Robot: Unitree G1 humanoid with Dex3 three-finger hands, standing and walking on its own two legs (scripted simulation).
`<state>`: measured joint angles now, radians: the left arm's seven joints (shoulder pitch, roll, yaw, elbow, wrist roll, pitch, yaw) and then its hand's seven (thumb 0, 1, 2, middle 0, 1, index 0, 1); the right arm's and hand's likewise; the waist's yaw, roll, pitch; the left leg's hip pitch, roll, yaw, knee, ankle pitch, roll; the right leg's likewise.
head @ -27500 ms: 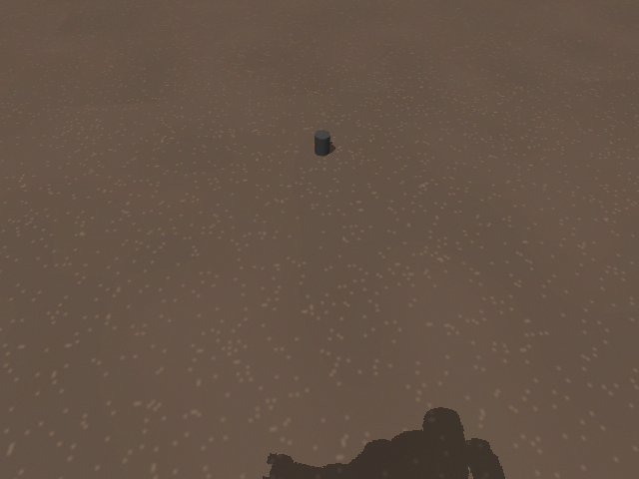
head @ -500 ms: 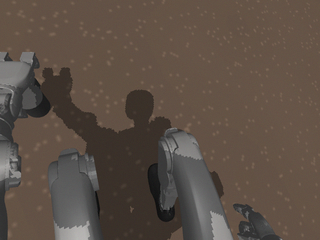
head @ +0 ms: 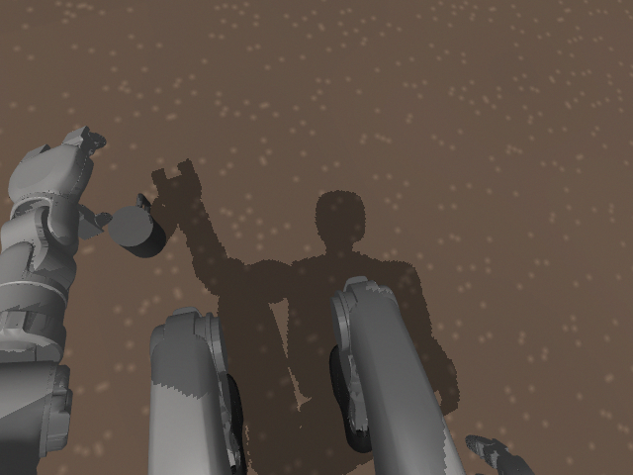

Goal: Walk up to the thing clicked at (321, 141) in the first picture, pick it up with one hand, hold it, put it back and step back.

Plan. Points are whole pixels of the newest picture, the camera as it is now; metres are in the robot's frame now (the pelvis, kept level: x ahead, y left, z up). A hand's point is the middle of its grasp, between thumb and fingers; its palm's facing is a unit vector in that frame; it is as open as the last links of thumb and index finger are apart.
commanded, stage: home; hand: left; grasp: from above
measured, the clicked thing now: (140, 224) +0.51 +0.25 -0.37
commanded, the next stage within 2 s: none
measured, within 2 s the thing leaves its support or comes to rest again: neither
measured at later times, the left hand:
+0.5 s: hand (28, 351) +0.28 +0.20 +0.09, palm faces -0.07 -0.91 -0.41, open 7.4 cm
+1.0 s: hand out of the picture +0.22 +0.19 +0.25, palm faces +0.16 -0.97 -0.20, open 7.4 cm
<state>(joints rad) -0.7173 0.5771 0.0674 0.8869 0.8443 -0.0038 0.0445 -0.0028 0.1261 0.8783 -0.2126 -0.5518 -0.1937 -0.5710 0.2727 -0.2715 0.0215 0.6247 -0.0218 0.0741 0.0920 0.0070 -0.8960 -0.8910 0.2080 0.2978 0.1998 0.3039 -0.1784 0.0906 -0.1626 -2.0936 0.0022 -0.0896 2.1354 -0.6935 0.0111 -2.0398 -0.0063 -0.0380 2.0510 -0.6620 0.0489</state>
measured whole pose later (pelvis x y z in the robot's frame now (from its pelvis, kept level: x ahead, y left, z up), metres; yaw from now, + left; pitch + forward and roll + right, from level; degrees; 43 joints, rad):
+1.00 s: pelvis +0.08 +0.00 +0.30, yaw +6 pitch +11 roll -3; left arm 0.52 0.22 0.04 -0.13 -0.07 0.45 0.04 0.01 0.90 0.90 -0.21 -0.29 -0.20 -0.30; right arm 0.30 -0.22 0.04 0.51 0.03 -0.18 -0.18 0.02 -0.90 -0.89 0.21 0.30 0.20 0.30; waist -0.06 0.06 -0.19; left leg -0.71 0.02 -0.06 1.01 -0.49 -0.01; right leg -0.66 -0.01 -0.05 0.93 -0.46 0.02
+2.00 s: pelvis +0.08 +0.00 +0.30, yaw +6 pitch +10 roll -3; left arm 0.50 0.22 0.03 -0.12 -0.06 0.45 0.02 0.01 0.90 0.90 -0.21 -0.29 -0.20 -0.30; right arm 0.28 -0.22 0.03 0.54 0.01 -0.23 -0.17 0.02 -0.90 -0.89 0.21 0.30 0.20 0.30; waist -0.04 0.04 -0.16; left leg -0.69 0.02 -0.07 1.01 -0.50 -0.01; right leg -0.64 -0.01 -0.05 0.94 -0.47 0.02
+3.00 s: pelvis +0.08 +0.00 +0.30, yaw +6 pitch +10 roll -3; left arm 0.50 0.23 0.03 -0.13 -0.06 0.45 0.02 0.01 0.90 0.90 -0.20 -0.29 -0.20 -0.30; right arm 0.28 -0.22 0.03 0.54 0.01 -0.23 -0.17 0.02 -0.90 -0.89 0.21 0.30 0.20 0.30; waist -0.04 0.05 -0.16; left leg -0.69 0.02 -0.06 1.02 -0.51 -0.01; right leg -0.65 -0.01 -0.05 0.95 -0.48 0.02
